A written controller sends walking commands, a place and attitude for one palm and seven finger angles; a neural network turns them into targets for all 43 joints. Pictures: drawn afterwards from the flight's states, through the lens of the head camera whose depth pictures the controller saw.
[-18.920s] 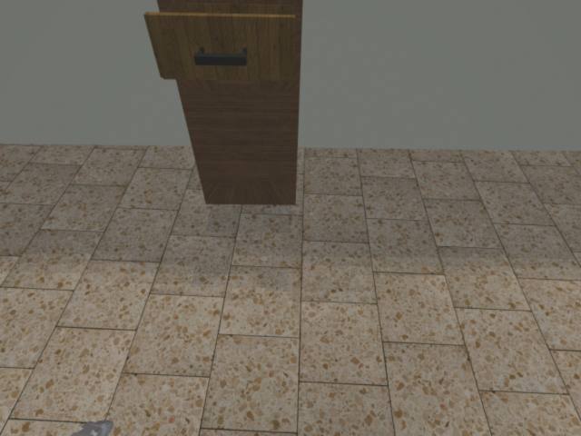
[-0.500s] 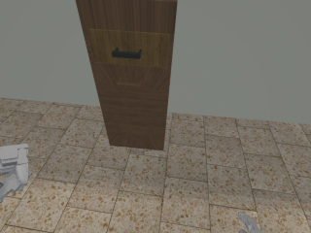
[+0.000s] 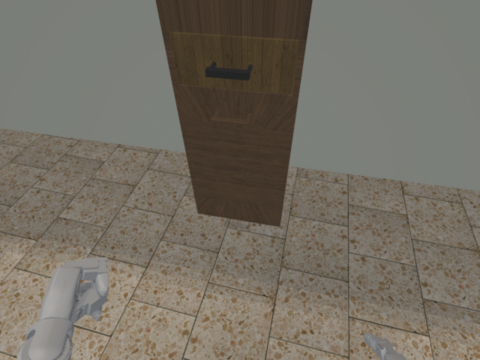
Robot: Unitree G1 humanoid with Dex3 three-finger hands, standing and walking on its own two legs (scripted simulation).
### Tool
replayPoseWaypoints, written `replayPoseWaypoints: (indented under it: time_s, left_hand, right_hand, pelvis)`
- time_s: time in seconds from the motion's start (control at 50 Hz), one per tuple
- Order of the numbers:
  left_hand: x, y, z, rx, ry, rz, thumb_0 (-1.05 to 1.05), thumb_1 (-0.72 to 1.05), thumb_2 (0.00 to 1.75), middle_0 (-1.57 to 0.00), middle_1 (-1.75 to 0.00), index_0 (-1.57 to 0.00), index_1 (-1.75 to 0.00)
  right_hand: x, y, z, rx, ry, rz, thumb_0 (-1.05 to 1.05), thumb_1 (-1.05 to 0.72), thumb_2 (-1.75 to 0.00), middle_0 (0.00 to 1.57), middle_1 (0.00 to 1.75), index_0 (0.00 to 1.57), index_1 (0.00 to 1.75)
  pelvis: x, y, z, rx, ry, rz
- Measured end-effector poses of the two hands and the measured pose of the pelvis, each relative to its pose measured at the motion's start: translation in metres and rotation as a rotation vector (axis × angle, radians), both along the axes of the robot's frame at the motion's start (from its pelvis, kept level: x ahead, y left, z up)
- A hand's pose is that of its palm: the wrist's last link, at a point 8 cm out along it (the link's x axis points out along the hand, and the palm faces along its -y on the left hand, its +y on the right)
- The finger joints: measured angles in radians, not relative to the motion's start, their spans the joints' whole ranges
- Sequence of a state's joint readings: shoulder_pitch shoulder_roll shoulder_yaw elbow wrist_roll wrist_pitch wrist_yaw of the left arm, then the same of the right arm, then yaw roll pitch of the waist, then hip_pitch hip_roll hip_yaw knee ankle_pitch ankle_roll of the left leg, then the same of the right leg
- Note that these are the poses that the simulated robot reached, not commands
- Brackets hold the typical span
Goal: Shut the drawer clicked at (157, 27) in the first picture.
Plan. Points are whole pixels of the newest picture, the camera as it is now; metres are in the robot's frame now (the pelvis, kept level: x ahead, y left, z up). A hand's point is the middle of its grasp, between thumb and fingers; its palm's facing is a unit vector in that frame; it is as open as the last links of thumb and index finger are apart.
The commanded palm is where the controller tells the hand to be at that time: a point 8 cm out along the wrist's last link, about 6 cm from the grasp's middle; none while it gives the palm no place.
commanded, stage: let the arm hang, fingers relaxed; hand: left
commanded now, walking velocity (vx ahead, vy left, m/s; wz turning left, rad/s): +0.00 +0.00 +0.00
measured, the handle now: (229, 70) +0.90 +0.08 +0.07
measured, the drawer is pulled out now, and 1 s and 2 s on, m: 0.00 0.00 0.00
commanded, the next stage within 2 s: look to check the result in 0.98 s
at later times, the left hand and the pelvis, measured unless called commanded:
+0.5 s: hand out of the picture -0.05 +0.20 -0.15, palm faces -0.01 -0.97 -0.23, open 5.8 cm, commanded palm none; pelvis -0.01 +0.01 +0.02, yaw -2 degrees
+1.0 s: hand out of the picture +0.01 +0.17 -0.16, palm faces -0.01 -0.98 -0.20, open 7.3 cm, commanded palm none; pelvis +0.00 +0.00 +0.02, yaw -2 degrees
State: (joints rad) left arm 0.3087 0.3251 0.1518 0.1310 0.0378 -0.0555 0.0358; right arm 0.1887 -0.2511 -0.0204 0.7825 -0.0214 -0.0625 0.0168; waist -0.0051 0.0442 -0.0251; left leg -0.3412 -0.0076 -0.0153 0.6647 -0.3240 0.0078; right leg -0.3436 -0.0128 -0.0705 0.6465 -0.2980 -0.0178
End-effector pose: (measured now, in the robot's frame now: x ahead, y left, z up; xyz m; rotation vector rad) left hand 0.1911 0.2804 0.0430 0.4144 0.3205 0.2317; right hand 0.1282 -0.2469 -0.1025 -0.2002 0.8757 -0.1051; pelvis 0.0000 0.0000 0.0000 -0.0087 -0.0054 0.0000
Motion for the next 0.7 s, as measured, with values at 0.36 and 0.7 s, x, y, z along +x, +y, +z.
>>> replayPoseWaypoints:
  time_s: [0.36,0.7]
  left_hand:
    - [-0.225,-0.026,-0.169,-0.276,1.119,0.239,0.01,0.91,0.9,-0.76,-0.96,-0.75,-0.92]
    - [-0.202,-0.051,-0.169,-0.307,1.063,0.202,0.0,0.91,0.9,-0.25,-0.36,-0.24,-0.35]
  right_hand:
    - [-0.149,0.023,-0.017,0.006,0.557,-0.121,0.01,-0.91,-0.9,0.2,0.29,0.2,0.3]
    - [-0.165,0.058,-0.031,0.109,0.561,-0.157,0.01,-0.91,-0.9,0.2,0.3,0.2,0.3]
  pelvis:
    - [-0.006,0.006,0.018,-0.005,-0.021,-0.02]
    - [-0.006,0.01,0.018,0.009,-0.032,-0.034]
